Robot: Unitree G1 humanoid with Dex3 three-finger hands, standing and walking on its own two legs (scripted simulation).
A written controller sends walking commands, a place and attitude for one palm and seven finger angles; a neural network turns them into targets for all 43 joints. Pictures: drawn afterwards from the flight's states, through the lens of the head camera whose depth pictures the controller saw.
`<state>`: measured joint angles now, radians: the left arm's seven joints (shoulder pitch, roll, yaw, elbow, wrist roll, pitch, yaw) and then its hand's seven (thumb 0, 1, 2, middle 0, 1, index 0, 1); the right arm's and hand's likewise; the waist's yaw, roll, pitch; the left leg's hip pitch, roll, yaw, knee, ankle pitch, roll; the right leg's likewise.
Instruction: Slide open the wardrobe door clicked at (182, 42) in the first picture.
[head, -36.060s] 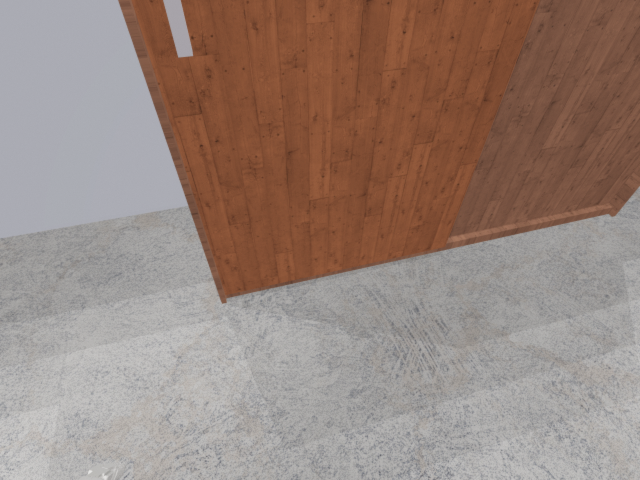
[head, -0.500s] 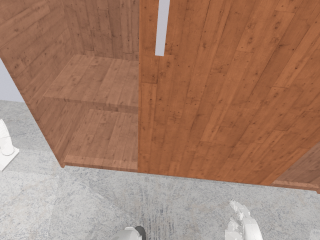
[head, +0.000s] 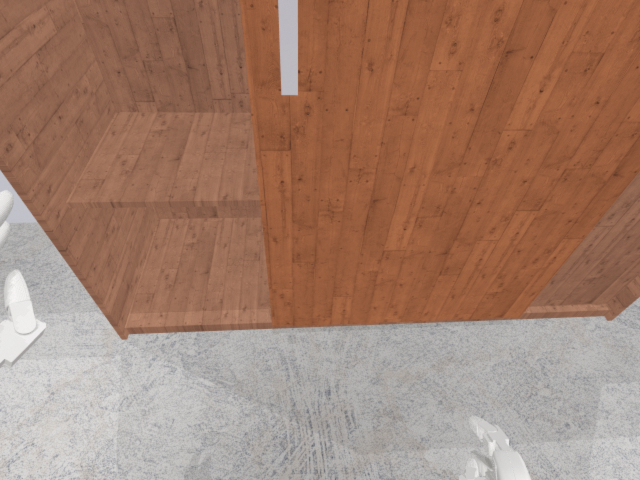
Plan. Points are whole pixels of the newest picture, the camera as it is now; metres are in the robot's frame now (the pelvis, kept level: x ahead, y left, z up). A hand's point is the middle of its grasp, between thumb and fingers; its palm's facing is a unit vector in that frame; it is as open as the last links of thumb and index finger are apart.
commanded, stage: stop stepping back and stand still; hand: left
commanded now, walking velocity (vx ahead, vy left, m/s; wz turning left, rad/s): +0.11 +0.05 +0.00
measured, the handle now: (288, 23) +0.68 +0.10 +0.26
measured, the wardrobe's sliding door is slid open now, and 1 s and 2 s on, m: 0.49 0.49 0.49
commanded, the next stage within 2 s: let the arm hang, fingers relaxed in 0.08 s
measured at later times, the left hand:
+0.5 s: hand out of the picture +0.11 +0.17 -0.16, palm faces +0.04 -0.98 -0.18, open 6.9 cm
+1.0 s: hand out of the picture +0.07 +0.20 -0.16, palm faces +0.01 -0.98 -0.22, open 7.4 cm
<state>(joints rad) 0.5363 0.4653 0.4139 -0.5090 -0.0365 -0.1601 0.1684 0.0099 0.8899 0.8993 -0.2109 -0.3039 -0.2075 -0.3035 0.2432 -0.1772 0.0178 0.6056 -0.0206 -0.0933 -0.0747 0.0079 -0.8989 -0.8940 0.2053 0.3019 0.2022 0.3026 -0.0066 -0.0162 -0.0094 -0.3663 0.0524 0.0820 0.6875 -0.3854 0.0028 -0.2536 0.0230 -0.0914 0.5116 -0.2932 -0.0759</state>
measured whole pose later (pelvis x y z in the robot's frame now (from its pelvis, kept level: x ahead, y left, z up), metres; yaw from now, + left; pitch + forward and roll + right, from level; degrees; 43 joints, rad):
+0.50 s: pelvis +0.03 +0.00 +0.00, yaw +3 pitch +0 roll +1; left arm 0.22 0.16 0.00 0.87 0.00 0.03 0.03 -0.05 1.00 0.90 -0.21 -0.30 -0.20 -0.30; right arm 0.22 -0.19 0.00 0.92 -0.03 0.03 -0.01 0.00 -0.91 -0.89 0.20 0.30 0.20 0.30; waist -0.04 -0.02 0.06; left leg -0.31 0.02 0.02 0.55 -0.25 -0.02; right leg -0.25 0.01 0.01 0.58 -0.34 -0.01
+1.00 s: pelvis +0.05 +0.01 +0.01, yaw +2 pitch +0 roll +0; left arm 0.19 0.18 -0.01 1.12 0.02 0.01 0.03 0.00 0.91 0.90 -0.20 -0.30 -0.20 -0.30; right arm 0.17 -0.18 -0.01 1.13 -0.02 0.02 -0.02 0.00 -0.91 -0.89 0.20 0.30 0.20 0.30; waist -0.01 0.01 0.06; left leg -0.20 0.02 0.04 0.41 -0.21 0.00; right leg -0.13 0.01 0.04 0.40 -0.27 0.00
